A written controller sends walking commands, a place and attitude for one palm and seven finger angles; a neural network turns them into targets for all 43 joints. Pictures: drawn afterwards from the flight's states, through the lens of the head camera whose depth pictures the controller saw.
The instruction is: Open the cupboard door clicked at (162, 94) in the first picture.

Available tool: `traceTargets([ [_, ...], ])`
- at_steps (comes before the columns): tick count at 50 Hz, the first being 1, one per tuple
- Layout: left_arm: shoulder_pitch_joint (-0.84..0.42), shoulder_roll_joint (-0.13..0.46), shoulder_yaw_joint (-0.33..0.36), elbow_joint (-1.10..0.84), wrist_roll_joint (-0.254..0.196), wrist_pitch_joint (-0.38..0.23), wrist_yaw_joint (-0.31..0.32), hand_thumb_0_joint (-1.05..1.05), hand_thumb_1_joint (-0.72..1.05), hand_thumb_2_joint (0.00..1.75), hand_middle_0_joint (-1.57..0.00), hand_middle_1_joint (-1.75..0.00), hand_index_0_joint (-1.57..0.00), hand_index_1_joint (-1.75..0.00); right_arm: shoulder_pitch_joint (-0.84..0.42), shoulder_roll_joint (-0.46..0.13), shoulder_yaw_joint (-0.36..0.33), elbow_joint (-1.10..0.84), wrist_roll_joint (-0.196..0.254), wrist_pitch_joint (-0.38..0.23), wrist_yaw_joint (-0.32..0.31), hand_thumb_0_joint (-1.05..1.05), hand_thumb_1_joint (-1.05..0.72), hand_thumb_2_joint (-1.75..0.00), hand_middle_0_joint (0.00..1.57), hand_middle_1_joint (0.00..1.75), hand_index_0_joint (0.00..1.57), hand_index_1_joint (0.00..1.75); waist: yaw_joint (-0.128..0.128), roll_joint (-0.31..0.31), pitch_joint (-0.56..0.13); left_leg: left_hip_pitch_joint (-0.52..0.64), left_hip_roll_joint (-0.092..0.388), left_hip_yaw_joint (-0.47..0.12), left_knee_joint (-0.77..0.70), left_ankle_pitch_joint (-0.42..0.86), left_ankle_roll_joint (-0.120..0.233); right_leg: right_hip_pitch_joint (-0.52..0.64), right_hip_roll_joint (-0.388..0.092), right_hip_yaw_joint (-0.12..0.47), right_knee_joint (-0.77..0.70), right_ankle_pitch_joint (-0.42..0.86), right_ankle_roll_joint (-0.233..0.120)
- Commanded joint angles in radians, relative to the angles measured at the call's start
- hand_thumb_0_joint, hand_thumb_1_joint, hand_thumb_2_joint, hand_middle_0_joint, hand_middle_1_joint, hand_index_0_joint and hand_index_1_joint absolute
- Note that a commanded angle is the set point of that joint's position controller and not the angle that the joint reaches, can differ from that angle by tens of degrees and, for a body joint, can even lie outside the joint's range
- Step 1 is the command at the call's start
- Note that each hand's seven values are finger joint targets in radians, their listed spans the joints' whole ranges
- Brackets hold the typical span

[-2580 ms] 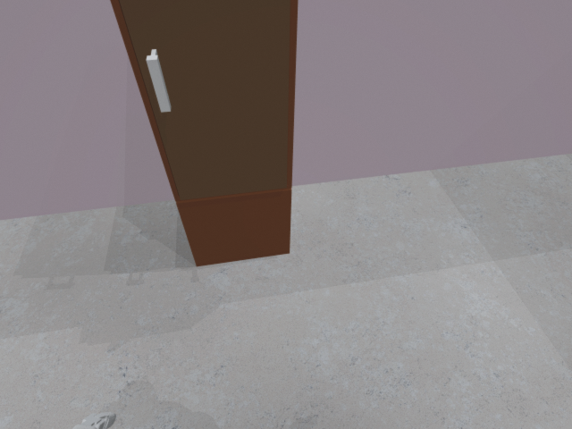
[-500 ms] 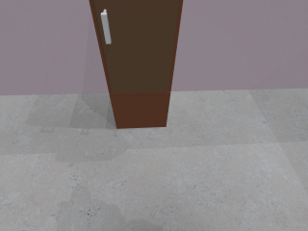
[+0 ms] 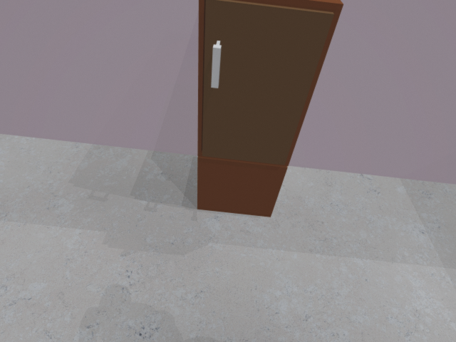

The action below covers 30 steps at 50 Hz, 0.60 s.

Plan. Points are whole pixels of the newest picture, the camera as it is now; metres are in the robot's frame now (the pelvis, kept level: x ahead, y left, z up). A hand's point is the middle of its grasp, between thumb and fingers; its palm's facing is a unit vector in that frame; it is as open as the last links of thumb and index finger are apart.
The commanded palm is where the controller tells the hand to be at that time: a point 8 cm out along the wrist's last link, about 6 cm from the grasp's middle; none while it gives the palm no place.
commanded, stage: take the last steps up to it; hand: left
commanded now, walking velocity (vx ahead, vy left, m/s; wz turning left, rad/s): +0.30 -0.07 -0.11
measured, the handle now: (216, 64) +0.87 +0.11 +0.09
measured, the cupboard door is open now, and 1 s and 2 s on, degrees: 0 0 0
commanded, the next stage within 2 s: come to a stop and stand still in 0.60 s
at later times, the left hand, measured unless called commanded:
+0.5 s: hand (176, 276) +0.30 +0.13 -0.17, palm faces -0.07 -0.99 -0.15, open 7.4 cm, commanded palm none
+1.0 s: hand (170, 271) +0.31 +0.15 -0.17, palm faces +0.05 -0.98 -0.17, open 7.4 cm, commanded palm none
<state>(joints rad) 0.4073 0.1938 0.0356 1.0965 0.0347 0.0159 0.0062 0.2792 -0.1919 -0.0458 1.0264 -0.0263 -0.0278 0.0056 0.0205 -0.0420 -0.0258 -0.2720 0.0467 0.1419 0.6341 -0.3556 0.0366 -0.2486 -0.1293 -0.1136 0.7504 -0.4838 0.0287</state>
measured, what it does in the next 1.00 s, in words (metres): walks ahead: right foot, then left foot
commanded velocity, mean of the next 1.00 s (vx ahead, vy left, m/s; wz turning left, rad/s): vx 0.07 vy -0.05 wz -0.03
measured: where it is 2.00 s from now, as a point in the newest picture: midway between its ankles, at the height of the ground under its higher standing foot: outside the picture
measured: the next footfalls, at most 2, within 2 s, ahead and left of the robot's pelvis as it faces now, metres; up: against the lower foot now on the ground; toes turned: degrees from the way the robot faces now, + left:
right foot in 0.50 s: +0.32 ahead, -0.15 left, +0.00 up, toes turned -9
left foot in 0.82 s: +0.40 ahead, +0.08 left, +0.00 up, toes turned +6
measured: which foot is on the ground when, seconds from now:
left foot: down 0.00-0.50, up 0.52-0.80, down 0.82-1.00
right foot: up 0.00-0.48, down 0.50-0.90, up 0.92-1.00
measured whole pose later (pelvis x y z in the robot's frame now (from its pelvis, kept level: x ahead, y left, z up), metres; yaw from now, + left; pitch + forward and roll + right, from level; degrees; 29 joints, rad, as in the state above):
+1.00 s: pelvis +0.30 -0.02 +0.01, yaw -2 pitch -1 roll -1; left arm 0.27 0.15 0.04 1.06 0.02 0.03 0.03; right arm 0.10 -0.10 -0.02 1.00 -0.01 -0.02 -0.05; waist 0.04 -0.02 0.07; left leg -0.30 0.05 0.13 0.52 -0.20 0.05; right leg -0.30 -0.03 -0.06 0.83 -0.51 0.02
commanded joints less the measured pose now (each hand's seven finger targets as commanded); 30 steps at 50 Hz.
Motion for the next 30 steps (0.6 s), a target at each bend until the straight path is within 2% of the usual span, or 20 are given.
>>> traceTargets([
  [1, -0.161, 0.063, 0.014, -0.117, -0.002, -0.038, -0.012, 0.0, 0.9, 0.9, -0.2, -0.3, -0.2, -0.3, 0.205, -0.16, -0.02, 0.025, -0.001, -0.022, -0.032, 0.0, -0.9, -0.9, 0.2, 0.3, 0.2, 0.3, -0.085, 0.184, 0.169, 0.183, 0.356, -0.514, -0.488, -0.08, 0.135, -0.488, 0.007, 0.087, 0.403, 0.046, -0.032],
  [2, -0.152, 0.054, 0.018, -0.097, 0.001, -0.041, -0.019, 0.0, 0.9, 0.9, -0.2, -0.3, -0.2, -0.3, 0.18, -0.126, -0.01, 0.023, -0.002, -0.033, -0.034, 0.0, -0.9, -0.9, 0.2, 0.3, 0.2, 0.3, -0.072, 0.127, 0.179, 0.161, 0.322, -0.43, -0.484, 0.032, 0.117, -0.455, -0.005, 0.097, 0.406, 0.113, -0.027],
  [4, -0.095, 0.024, 0.014, -0.067, 0.0, -0.036, -0.025, 0.0, 0.9, 0.9, -0.2, -0.3, -0.2, -0.3, 0.172, -0.09, 0.002, 0.035, 0.004, -0.051, -0.04, 0.0, -0.9, -0.9, 0.2, 0.3, 0.2, 0.3, -0.038, 0.111, 0.149, 0.185, 0.255, -0.274, -0.46, 0.263, 0.085, -0.409, 0.006, 0.086, 0.394, 0.213, -0.009],
  [6, -0.07, 0.013, 0.017, -0.052, -0.006, -0.028, -0.024, 0.0, 0.9, 0.9, -0.2, -0.3, -0.2, -0.3, 0.192, -0.068, 0.005, 0.053, 0.012, -0.06, -0.046, 0.0, -0.9, -0.9, 0.2, 0.3, 0.2, 0.3, -0.024, 0.133, 0.118, 0.223, 0.224, -0.193, -0.447, 0.386, 0.075, -0.404, 0.02, 0.079, 0.389, 0.266, 0.0],
  [8, -0.097, 0.011, 0.021, -0.058, -0.005, -0.017, -0.023, 0.0, 0.9, 0.9, -0.2, -0.3, -0.2, -0.3, 0.223, -0.051, 0.007, 0.074, 0.014, -0.062, -0.05, 0.0, -0.9, -0.9, 0.2, 0.3, 0.2, 0.3, -0.026, 0.126, 0.139, 0.234, 0.225, -0.161, -0.449, 0.444, 0.072, -0.441, 0.024, 0.077, 0.394, 0.298, 0.004],
  [12, -0.21, -0.001, 0.023, -0.1, -0.006, -0.014, -0.028, 0.0, 0.9, 0.9, -0.2, -0.3, -0.2, -0.3, 0.277, -0.031, 0.006, 0.112, 0.008, -0.064, -0.055, 0.0, -0.9, -0.9, 0.2, 0.3, 0.2, 0.3, -0.042, 0.108, 0.19, 0.268, 0.252, -0.158, -0.459, 0.448, 0.107, -0.509, 0.004, 0.064, 0.274, 0.326, 0.004],
  [16, -0.334, -0.016, 0.019, -0.136, -0.011, -0.022, -0.032, 0.0, 0.9, 0.9, -0.2, -0.3, -0.2, -0.3, 0.333, -0.019, 0.006, 0.145, -0.002, -0.06, -0.056, 0.0, -0.9, -0.9, 0.2, 0.3, 0.2, 0.3, -0.083, 0.134, 0.235, 0.281, 0.249, -0.14, -0.446, 0.512, 0.109, -0.466, 0.02, 0.022, 0.084, 0.315, -0.018],
  [18, -0.358, -0.021, 0.018, -0.146, -0.015, -0.027, -0.032, 0.0, 0.9, 0.9, -0.2, -0.3, -0.2, -0.3, 0.322, -0.034, 0.002, 0.151, -0.006, -0.057, -0.056, 0.0, -0.9, -0.9, 0.2, 0.3, 0.2, 0.3, -0.081, 0.156, 0.238, 0.273, 0.256, -0.112, -0.423, 0.556, 0.105, -0.401, 0.029, 0.011, -0.009, 0.299, -0.037],
  [19, -0.356, -0.02, 0.019, -0.145, -0.015, -0.03, -0.031, 0.0, 0.9, 0.9, -0.2, -0.3, -0.2, -0.3, 0.32, -0.039, -0.001, 0.153, -0.007, -0.055, -0.056, 0.0, -0.9, -0.9, 0.2, 0.3, 0.2, 0.3, -0.079, 0.154, 0.235, 0.266, 0.256, -0.103, -0.403, 0.606, 0.104, -0.352, 0.046, -0.001, -0.042, 0.286, -0.049],
  [20, -0.33, -0.014, 0.022, -0.138, -0.015, -0.033, -0.029, 0.0, 0.9, 0.9, -0.2, -0.3, -0.2, -0.3, 0.311, -0.051, -0.004, 0.154, -0.006, -0.053, -0.057, 0.0, -0.9, -0.9, 0.2, 0.3, 0.2, 0.3, -0.063, 0.155, 0.218, 0.267, 0.26, -0.091, -0.358, 0.711, 0.103, -0.287, 0.068, -0.013, -0.073, 0.259, -0.064],
  [21, -0.271, -0.001, 0.026, -0.123, -0.015, -0.04, -0.027, 0.0, 0.9, 0.9, -0.2, -0.3, -0.2, -0.3, 0.3, -0.059, -0.007, 0.156, -0.006, -0.051, -0.057, 0.0, -0.9, -0.9, 0.2, 0.3, 0.2, 0.3, -0.036, 0.142, 0.179, 0.269, 0.26, -0.087, -0.283, 0.834, 0.099, -0.2, 0.096, -0.029, -0.099, 0.235, -0.08],
  [22, -0.167, 0.01, 0.033, -0.091, -0.012, -0.048, -0.024, 0.0, 0.9, 0.9, -0.2, -0.3, -0.2, -0.3, 0.277, -0.077, -0.012, 0.152, -0.002, -0.05, -0.056, 0.0, -0.9, -0.9, 0.2, 0.3, 0.2, 0.3, 0.012, 0.144, 0.116, 0.274, 0.242, -0.056, -0.173, 0.904, 0.079, -0.084, 0.12, -0.045, -0.146, 0.268, -0.09],
  [23, -0.034, 0.039, 0.044, -0.046, -0.007, -0.059, -0.02, 0.0, 0.9, 0.9, -0.2, -0.3, -0.2, -0.3, 0.26, -0.082, -0.015, 0.145, 0.005, -0.048, -0.053, 0.0, -0.9, -0.9, 0.2, 0.3, 0.2, 0.3, 0.068, 0.123, 0.041, 0.214, 0.198, -0.024, -0.005, 0.861, 0.045, 0.108, 0.136, -0.056, -0.216, 0.341, -0.099],
  [24, 0.1, 0.12, 0.063, -0.008, 0.002, -0.076, -0.009, 0.0, 0.9, 0.9, -0.2, -0.3, -0.2, -0.3, 0.277, -0.053, -0.012, 0.134, 0.018, -0.047, -0.04, 0.0, -0.9, -0.9, 0.2, 0.3, 0.2, 0.3, 0.118, -0.012, -0.078, 0.018, 0.134, 0.006, 0.269, 0.593, 0.009, 0.367, -0.017, 0.124, -0.243, 0.393, -0.153],
  [25, 0.181, 0.211, 0.083, 0.008, -0.007, -0.08, 0.002, 0.0, 0.9, 0.9, -0.2, -0.3, -0.2, -0.3, 0.324, 0.01, -0.001, 0.106, 0.027, -0.052, -0.036, 0.0, -0.9, -0.9, 0.2, 0.3, 0.2, 0.3, 0.099, -0.224, -0.207, -0.212, -0.041, 0.005, 0.599, -0.174, -0.034, 0.544, -0.287, 0.556, -0.337, 0.587, -0.271],
  [26, 0.146, 0.214, 0.082, -0.005, -0.027, -0.076, 0.01, 0.0, 0.9, 0.9, -0.2, -0.3, -0.2, -0.3, 0.258, -0.012, -0.004, 0.08, 0.03, -0.04, -0.039, 0.0, -0.9, -0.9, 0.2, 0.3, 0.2, 0.3, 0.094, -0.119, -0.168, -0.242, -0.018, -0.124, 0.738, -0.217, -0.002, 0.45, -0.316, 0.582, -0.418, 0.592, -0.311],
  [27, 0.04, 0.182, 0.073, -0.018, -0.025, -0.07, 0.012, 0.0, 0.9, 0.9, -0.2, -0.3, -0.2, -0.3, 0.214, 0.007, -0.01, 0.078, 0.029, -0.037, -0.035, 0.0, -0.9, -0.9, 0.2, 0.3, 0.2, 0.3, 0.062, -0.051, -0.068, -0.258, 0.032, -0.129, 0.761, -0.146, 0.004, 0.309, -0.289, 0.486, -0.449, 0.44, -0.307],
  [28, -0.033, 0.143, 0.062, -0.043, -0.023, -0.072, 0.013, 0.0, 0.9, 0.9, -0.2, -0.3, -0.2, -0.3, 0.166, 0.024, -0.009, 0.06, 0.021, -0.034, -0.031, 0.0, -0.9, -0.9, 0.2, 0.3, 0.2, 0.3, 0.041, -0.024, 0.015, -0.287, 0.061, -0.137, 0.759, -0.091, -0.003, 0.177, -0.273, 0.456, -0.479, 0.373, -0.288],
  [29, -0.083, 0.099, 0.046, -0.051, -0.022, -0.076, 0.015, 0.0, 0.9, 0.9, -0.2, -0.3, -0.2, -0.3, 0.133, 0.022, -0.007, 0.052, 0.012, -0.023, -0.029, 0.0, -0.9, -0.9, 0.2, 0.3, 0.2, 0.3, 0.012, 0.024, 0.081, -0.258, 0.087, -0.15, 0.716, -0.053, -0.006, 0.044, -0.237, 0.368, -0.499, 0.373, -0.259],
  [30, -0.114, 0.061, 0.03, -0.056, -0.017, -0.081, 0.019, 0.0, 0.9, 0.9, -0.2, -0.3, -0.2, -0.3, 0.141, 0.037, -0.004, 0.053, 0.006, -0.012, -0.028, 0.0, -0.9, -0.9, 0.2, 0.3, 0.2, 0.3, -0.019, 0.023, 0.109, -0.213, 0.098, -0.146, 0.655, -0.039, -0.011, -0.05, -0.211, 0.296, -0.519, 0.4, -0.239],
])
